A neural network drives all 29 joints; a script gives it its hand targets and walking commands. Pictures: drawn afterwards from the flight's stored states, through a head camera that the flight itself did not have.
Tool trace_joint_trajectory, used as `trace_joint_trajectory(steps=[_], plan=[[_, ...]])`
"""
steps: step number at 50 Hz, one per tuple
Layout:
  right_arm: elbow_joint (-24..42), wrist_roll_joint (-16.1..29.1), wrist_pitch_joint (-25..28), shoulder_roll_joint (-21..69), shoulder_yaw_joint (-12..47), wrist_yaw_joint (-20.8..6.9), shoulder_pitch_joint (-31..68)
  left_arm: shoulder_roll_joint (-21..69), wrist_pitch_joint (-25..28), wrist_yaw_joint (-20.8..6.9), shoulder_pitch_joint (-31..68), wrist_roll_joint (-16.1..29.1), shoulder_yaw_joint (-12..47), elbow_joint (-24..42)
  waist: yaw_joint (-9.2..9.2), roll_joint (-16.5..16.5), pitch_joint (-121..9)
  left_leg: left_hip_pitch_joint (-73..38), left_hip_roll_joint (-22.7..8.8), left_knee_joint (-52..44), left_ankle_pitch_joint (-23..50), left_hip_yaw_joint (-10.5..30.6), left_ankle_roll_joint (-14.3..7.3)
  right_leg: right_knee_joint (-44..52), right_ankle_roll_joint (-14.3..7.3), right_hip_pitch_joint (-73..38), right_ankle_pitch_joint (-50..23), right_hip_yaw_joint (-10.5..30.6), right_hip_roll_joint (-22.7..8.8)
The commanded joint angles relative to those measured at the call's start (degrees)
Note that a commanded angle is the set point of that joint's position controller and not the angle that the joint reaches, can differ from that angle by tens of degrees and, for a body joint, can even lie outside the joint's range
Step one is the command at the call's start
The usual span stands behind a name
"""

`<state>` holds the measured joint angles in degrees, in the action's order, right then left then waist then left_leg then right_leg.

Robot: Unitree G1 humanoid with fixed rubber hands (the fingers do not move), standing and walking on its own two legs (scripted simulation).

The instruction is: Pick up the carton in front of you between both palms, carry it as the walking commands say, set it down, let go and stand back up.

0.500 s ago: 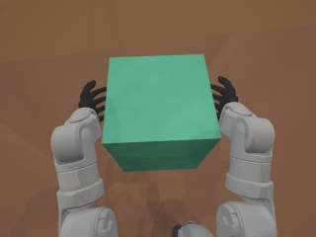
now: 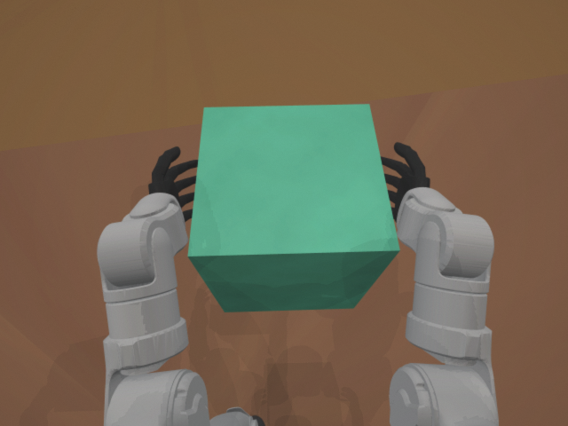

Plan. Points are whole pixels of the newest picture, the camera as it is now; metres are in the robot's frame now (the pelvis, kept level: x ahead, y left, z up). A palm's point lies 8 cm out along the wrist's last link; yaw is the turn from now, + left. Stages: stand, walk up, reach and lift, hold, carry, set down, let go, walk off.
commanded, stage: carry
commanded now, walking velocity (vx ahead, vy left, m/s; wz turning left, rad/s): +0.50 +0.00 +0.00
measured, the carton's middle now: (288, 220) +0.37 +0.00 +0.09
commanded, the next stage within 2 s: none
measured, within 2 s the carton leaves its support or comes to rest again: neither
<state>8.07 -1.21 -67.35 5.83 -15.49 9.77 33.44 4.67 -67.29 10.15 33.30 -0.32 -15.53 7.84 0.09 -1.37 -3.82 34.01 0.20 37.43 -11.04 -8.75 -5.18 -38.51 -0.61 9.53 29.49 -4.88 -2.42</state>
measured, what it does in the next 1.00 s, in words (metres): climbs: right foot, then left foot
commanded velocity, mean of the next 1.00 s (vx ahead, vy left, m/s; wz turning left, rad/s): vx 0.50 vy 0.00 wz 0.00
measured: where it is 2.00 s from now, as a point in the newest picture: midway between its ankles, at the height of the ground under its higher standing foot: (280, 187)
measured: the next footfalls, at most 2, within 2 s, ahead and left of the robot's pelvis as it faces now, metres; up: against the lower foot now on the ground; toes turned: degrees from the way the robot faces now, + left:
right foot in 0.42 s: +0.42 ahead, -0.11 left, +0.04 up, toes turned -4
left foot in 0.88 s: +0.69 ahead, +0.09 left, +0.06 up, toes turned +6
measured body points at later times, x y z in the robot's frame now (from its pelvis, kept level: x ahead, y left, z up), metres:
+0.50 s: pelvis +0.29 -0.03 +0.03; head +0.30 -0.03 +0.48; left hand +0.64 +0.15 +0.17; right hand +0.66 -0.16 +0.17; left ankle +0.15 +0.08 -0.62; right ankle +0.38 -0.10 -0.69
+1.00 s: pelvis +0.58 +0.01 +0.05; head +0.60 +0.02 +0.50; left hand +0.94 +0.15 +0.17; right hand +0.92 -0.15 +0.18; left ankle +0.65 +0.09 -0.66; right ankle +0.46 -0.09 -0.56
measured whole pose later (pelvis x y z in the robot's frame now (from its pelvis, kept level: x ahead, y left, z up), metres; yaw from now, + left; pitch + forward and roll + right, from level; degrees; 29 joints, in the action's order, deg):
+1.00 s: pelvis +0.58 +0.01 +0.05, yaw +0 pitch +4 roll +1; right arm 5.7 -1.4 -67.3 6.7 -15.0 10.8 32.3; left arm 5.2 -68.0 9.4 32.3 -0.8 -17.5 6.2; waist 4.1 -0.9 -2.2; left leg 29.2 1.2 37.6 -17.4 -8.0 -5.7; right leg -74.3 -2.2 26.9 25.5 -0.2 0.9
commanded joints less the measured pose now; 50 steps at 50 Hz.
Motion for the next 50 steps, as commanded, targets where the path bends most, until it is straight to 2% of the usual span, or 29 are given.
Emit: trace_joint_trajectory(steps=[1,2,3,4,6,10,14,17,19,20,21,22,23,24,26,27,28,30,35,40,42,43,44,45,46,47,48,49,50], plan=[[0.5,9.1,-0.1,36.9,31.9,-0.1,29.3,39.4,-0.7,-1.8,31.8,10.2,33.0,3.1,5.27,21.2,-29.6,-50.1,-19.3,-17.2,4.7,47.5,-12.9,-37.9,0.3,30.6,-2.5,2.5,9.4],[1.9,10.7,-0.2,38.9,33.0,-0.6,31.3,40.6,-0.4,-1.5,33.7,9.9,32.8,2.8,4.19,14.7,-28.9,-50.6,-20.2,-13.8,7.8,43.6,-14.0,-45.4,-1.5,35.5,-1.2,7.2,5.3],[3.6,13.0,0.2,41.7,35.3,-1.3,33.7,41.7,0.0,-1.4,33.9,9.3,31.9,3.2,5.09,8.1,-26.9,-47.2,-18.5,-11.8,11.0,38.1,-13.1,-46.6,-2.2,37.8,-2.0,7.1,3.5],[5.6,15.2,0.9,44.0,37.1,-2.0,37.0,43.0,0.5,-1.4,34.2,8.8,31.6,3.3,4.57,3.5,-24.7,-43.1,-17.3,-12.0,11.2,33.6,-10.8,-43.3,-2.5,37.7,-4.2,7.5,1.5],[7.9,18.0,2.1,46.5,39.5,-3.1,41.0,44.2,1.5,-1.2,33.9,7.9,31.8,3.3,2.79,4.0,-24.3,-38.8,-15.7,-14.3,6.2,28.2,-8.5,-36.9,-2.4,35.4,-6.8,7.1,0.0],[8.6,18.5,3.0,44.1,39.5,-3.1,38.1,42.1,2.6,-0.6,32.1,7.1,33.0,4.9,2.97,6.7,-23.3,-38.3,-14.7,-16.5,6.9,22.3,-9.4,-27.4,-1.0,37.4,-9.5,4.0,-0.5],[6.9,16.3,2.0,39.4,36.9,-1.9,33.4,38.8,1.8,-0.2,31.1,8.0,33.6,5.7,4.07,8.5,-20.7,-36.9,-13.2,-17.4,13.3,15.8,-8.0,-11.4,-0.5,33.6,-15.5,1.4,-0.7],[4.6,14.0,0.8,37.1,34.9,-1.2,30.8,37.3,0.4,-0.2,30.0,8.3,32.8,4.2,3.92,9.4,-18.3,-36.5,-11.7,-16.0,20.4,11.5,-5.5,-1.5,-1.3,28.1,-17.9,-2.8,1.8],[3.0,12.6,0.0,36.1,33.6,-0.9,30.3,37.0,-0.4,-0.4,30.3,8.6,32.3,2.5,2.13,10.7,-18.2,-35.2,-11.1,-11.1,29.7,8.7,-3.4,4.1,-2.5,20.7,-17.1,-6.2,5.0],[2.2,12.0,-0.4,35.8,33.0,-0.7,30.2,37.1,-0.7,-0.5,30.1,8.6,31.9,1.1,-0.69,9.5,-20.5,-32.4,-9.6,-3.2,35.1,5.0,-1.3,8.3,-3.1,10.7,-18.8,-8.6,7.0],[1.5,11.4,-0.7,35.6,32.5,-0.5,29.8,36.7,-0.8,-0.6,29.0,8.4,31.2,-0.3,-3.45,6.2,-25.1,-25.9,-7.8,6.9,31.0,2.7,1.0,8.0,-4.3,-3.3,-17.3,-5.0,5.1],[1.4,11.0,-1.1,35.5,32.1,-0.3,30.8,35.8,-0.9,-0.5,27.6,7.9,30.2,-1.4,-5.25,-2.9,-28.7,-13.4,-4.2,21.4,13.7,0.9,3.5,11.9,-7.3,-14.4,-8.6,16.8,-7.8],[1.3,10.2,-1.2,36.2,31.3,-0.2,30.9,35.8,-0.9,-0.3,29.7,7.9,30.3,-1.6,-4.47,-16.6,-28.1,5.6,5.1,33.6,-16.4,4.5,4.7,17.9,-14.4,-24.3,-16.1,41.6,-17.2],[1.4,10.0,-1.1,37.1,31.4,-0.2,33.3,37.8,-0.9,-0.7,30.4,9.0,30.8,-0.7,-3.94,-12.8,-26.8,11.8,2.0,42.1,-18.3,10.2,2.6,16.2,-16.0,-24.6,-19.3,41.0,-17.0],[1.4,9.6,-0.3,40.2,30.8,-0.3,33.7,43.7,-0.1,-2.0,36.4,13.2,34.5,3.0,-4.27,-1.3,-24.3,13.3,-1.3,42.8,-14.0,10.8,1.5,13.4,-14.0,-18.3,-27.1,30.1,-14.7],[1.4,9.0,0.1,41.5,30.7,-0.3,34.1,45.8,0.5,-2.7,39.6,14.8,36.2,4.8,-3.62,-0.7,-23.3,12.5,-2.5,40.1,-12.6,10.8,1.5,14.4,-12.6,-15.0,-26.0,26.8,-13.8],[1.7,8.6,0.7,42.4,31.0,-0.3,34.7,47.2,1.1,-3.1,41.6,16.1,37.4,5.7,-2.88,-1.9,-23.5,11.2,-3.0,38.3,-11.5,10.6,1.6,15.5,-11.7,-13.3,-23.4,24.5,-13.0],[2.8,8.3,1.6,42.3,31.8,-0.2,34.6,47.5,2.1,-3.5,41.9,17.4,38.4,6.8,-2.68,-3.6,-23.5,11.8,-2.9,36.4,-10.7,9.1,2.1,16.7,-12.2,-12.5,-23.3,22.1,-12.6],[5.0,8.8,1.9,38.2,33.0,0.7,32.1,42.4,2.2,-2.4,36.2,16.2,37.0,6.7,-3.75,-3.7,-21.3,15.8,-4.3,23.6,-6.7,6.3,3.8,18.3,-13.8,-15.4,-28.6,16.1,-11.7],[2.6,9.1,0.2,36.9,33.0,0.1,30.0,39.4,0.5,-2.0,31.3,12.7,34.4,3.1,-4.10,-6.8,-17.0,7.0,-1.2,5.8,-2.0,0.1,2.5,16.9,-10.0,-13.8,-42.2,7.8,-8.8],[1.7,9.5,-0.2,37.3,32.8,-0.2,30.9,39.5,0.1,-2.0,31.5,11.8,33.9,2.5,-2.02,-8.5,-17.6,-2.9,2.5,0.0,-3.5,-3.7,1.3,11.2,-7.5,-11.6,-56.5,3.8,-8.1],[0.8,9.6,-0.3,37.7,32.7,-0.3,30.7,39.6,-0.1,-1.9,31.5,11.5,33.6,2.2,0.72,-7.6,-20.3,-13.0,5.3,-4.6,-1.6,-6.6,0.6,2.7,-5.5,-9.3,-62.7,0.1,-6.8],[-0.2,9.5,-0.3,37.7,32.2,-0.4,29.6,39.5,-0.2,-1.9,31.5,11.0,33.6,2.2,4.04,-4.2,-25.7,-28.3,3.5,-6.1,-0.8,-3.7,-0.3,-7.8,-3.2,-2.6,-56.3,-1.8,-5.3],[-0.4,9.2,-0.2,37.3,31.6,-0.4,28.3,39.5,-0.4,-1.8,32.0,10.6,33.4,2.4,6.26,4.4,-29.6,-40.8,-9.5,-9.5,-12.2,19.0,-4.2,-21.2,-0.5,11.0,-37.3,-1.4,-1.9],[-0.3,9.0,0.1,37.2,31.5,-0.2,30.2,40.2,-0.5,-1.9,32.5,10.4,33.1,2.9,5.33,21.8,-29.8,-50.2,-19.7,-17.6,-0.5,47.9,-12.4,-35.8,0.6,30.3,-2.9,1.6,9.4],[1.1,10.4,0.0,39.0,32.5,-0.4,31.8,40.7,-0.2,-1.5,35.0,10.2,32.9,2.9,4.13,15.5,-29.5,-51.1,-20.8,-14.8,4.0,45.7,-14.1,-44.6,-1.3,35.3,-1.1,7.1,5.7],[3.0,12.7,0.4,41.4,34.6,-1.0,34.0,41.5,0.1,-1.3,35.1,9.7,32.0,3.3,5.06,9.2,-27.4,-47.7,-18.9,-12.3,8.0,39.7,-13.4,-46.6,-2.2,37.8,-1.8,7.1,3.8],[5.1,14.8,0.9,43.4,36.4,-1.6,37.0,42.6,0.5,-1.1,35.2,9.1,31.6,3.4,4.68,3.9,-25.2,-43.5,-17.7,-12.0,10.0,34.6,-11.2,-43.7,-2.5,37.7,-4.0,7.3,1.7],[6.9,16.5,1.5,44.7,37.9,-2.2,39.6,43.3,1.0,-1.0,34.8,8.7,31.4,3.4,3.92,3.4,-24.7,-40.9,-16.6,-12.9,8.6,31.4,-9.7,-40.2,-2.5,37.2,-5.5,7.6,0.5]])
